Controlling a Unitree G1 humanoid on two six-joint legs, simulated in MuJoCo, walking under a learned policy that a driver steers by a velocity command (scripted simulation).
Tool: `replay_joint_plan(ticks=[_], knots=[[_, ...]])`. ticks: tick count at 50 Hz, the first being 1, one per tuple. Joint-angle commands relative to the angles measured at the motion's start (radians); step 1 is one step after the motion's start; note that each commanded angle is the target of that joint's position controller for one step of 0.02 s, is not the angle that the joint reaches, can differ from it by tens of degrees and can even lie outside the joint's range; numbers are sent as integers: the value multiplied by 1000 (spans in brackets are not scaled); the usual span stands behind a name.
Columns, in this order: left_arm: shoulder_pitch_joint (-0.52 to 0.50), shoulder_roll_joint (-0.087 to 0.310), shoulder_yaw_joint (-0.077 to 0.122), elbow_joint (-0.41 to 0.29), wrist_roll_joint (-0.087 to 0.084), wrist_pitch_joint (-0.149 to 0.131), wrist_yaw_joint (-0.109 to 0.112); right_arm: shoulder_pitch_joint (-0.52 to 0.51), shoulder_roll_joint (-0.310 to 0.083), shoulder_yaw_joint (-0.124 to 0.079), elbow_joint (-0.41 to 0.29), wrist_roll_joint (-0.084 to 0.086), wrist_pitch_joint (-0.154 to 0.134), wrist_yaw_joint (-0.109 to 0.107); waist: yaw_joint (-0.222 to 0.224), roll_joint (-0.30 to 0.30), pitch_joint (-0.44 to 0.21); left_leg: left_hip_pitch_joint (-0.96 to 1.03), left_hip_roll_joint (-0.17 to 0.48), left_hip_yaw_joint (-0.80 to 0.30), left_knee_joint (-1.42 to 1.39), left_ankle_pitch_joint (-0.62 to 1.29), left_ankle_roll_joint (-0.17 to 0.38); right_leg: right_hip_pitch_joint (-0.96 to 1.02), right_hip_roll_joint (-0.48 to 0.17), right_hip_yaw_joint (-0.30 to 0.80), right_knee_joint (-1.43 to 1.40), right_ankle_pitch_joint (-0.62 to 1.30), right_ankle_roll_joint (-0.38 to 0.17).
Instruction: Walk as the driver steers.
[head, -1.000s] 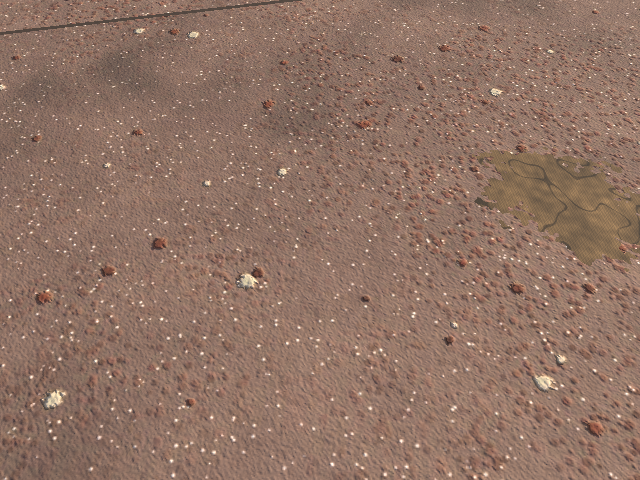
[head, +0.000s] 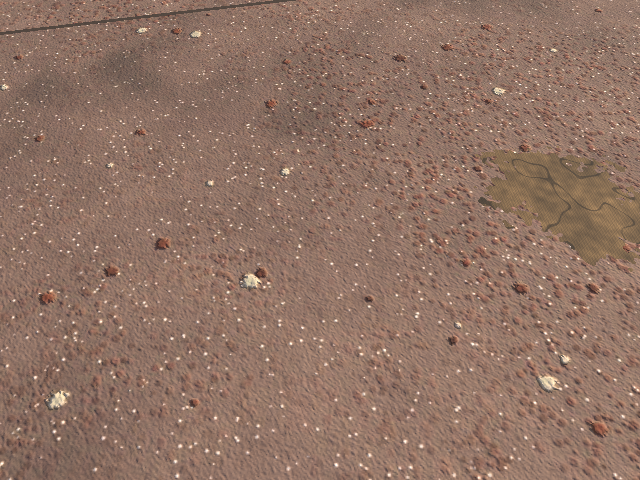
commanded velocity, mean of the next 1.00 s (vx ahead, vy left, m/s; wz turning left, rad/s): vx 0.10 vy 0.00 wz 0.00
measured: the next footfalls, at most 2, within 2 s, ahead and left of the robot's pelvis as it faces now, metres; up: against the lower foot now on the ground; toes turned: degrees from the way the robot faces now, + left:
left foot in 1.26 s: +0.38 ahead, +0.09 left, +0.00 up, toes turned +4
right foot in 1.76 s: +0.39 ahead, -0.12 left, +0.00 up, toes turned +23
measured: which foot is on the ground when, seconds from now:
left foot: down 0.00-0.86, up 0.88-1.00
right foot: down 0.00-1.00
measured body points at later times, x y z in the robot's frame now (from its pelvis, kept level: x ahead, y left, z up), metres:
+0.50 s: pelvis +0.00 +0.00 +0.00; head +0.02 +0.00 +0.45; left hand +0.02 +0.24 -0.16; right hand -0.03 -0.23 -0.16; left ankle -0.03 +0.12 -0.74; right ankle +0.03 -0.13 -0.74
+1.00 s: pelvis +0.10 -0.03 +0.00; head +0.10 -0.05 +0.45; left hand +0.04 +0.21 -0.14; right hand +0.14 -0.29 -0.14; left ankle +0.05 +0.10 -0.64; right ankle +0.04 -0.12 -0.74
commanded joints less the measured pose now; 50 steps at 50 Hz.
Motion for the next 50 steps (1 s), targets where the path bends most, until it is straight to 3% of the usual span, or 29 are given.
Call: replay_joint_plan(ticks=[1,30,31,32,34,36,37,38,40,42,43,44,45,46,47,49,50], knots=[[31,95,12,-20,0,-6,3,87,-85,-14,-9,1,-4,-2,0,6,22,-116,17,-14,-110,94,13,72,-13,8,-63,124,-33],[78,79,9,-28,-3,-8,6,129,-64,-16,-9,3,-6,-3,-1,7,29,-116,16,-15,-105,117,15,70,-13,4,-53,142,-30],[96,67,6,-18,-2,-7,7,149,-56,-14,2,4,-5,-4,-2,12,5,-106,8,-8,-113,17,20,80,1,-12,-50,44,-31],[101,70,9,-16,-7,-6,8,155,-69,-20,4,10,-2,-7,-3,25,20,-121,4,-13,-118,-139,37,57,28,-38,-22,-116,-36],[85,79,15,-30,-12,-16,7,145,-115,-35,-17,21,-1,-13,-14,70,97,-166,58,-103,-162,-444,97,-71,54,-66,48,-374,-53],[27,40,8,-67,-16,-51,-8,199,-170,-56,-18,33,-19,-11,-46,166,147,-122,214,-320,-275,-564,185,-201,52,-101,210,-271,-54],[5,31,5,-82,-18,-69,-18,192,-196,-68,-23,36,-29,-9,-49,196,177,-132,300,-429,-319,-552,232,-234,13,-79,298,-209,-66],[0,35,7,-93,-23,-85,-28,167,-189,-68,-35,30,-37,-6,-35,187,192,-132,334,-464,-330,-503,251,-264,-17,-57,331,-223,-83],[50,40,11,-92,-36,-107,-40,92,-168,-64,-64,37,-46,4,17,161,186,-139,290,-366,-276,-365,205,-175,-29,-61,170,-253,-113],[234,63,33,-11,-28,-112,-42,37,-162,-62,-89,43,-43,12,87,90,113,-270,156,-185,-116,-181,137,173,41,-108,-7,-77,-96],[380,127,58,19,-22,-112,-40,-4,-134,-52,-111,34,-52,17,145,-63,54,-376,62,-58,186,-5,85,328,-88,110,-110,-125,-133],[517,263,88,24,-27,-118,-47,7,-56,-33,-150,33,-72,15,166,-336,-32,-576,-59,40,529,-136,35,476,-330,571,-296,-228,-281],[461,188,59,13,-4,-134,-50,-18,-76,-37,-162,49,-90,18,123,-224,-6,-666,-24,-91,747,-215,56,418,-405,744,-348,-325,-330],[357,132,41,-21,-5,-145,-50,-39,-94,-40,-172,62,-100,27,78,-126,71,-733,32,-121,830,-131,87,367,-386,632,-336,-308,-300],[282,107,29,-48,-6,-147,-54,-39,-99,-42,-165,56,-107,33,50,-73,78,-729,73,-109,821,-29,104,334,-332,489,-340,-246,-261],[246,72,11,-64,-3,-136,-60,-61,-144,-67,-164,33,-110,38,24,-52,82,-669,119,-78,701,94,102,291,-242,273,-355,-12,-196],[266,59,4,-61,2,-126,-56,-61,-139,-71,-161,33,-104,43,21,-69,77,-630,115,-52,663,111,88,278,-212,196,-348,155,-179]])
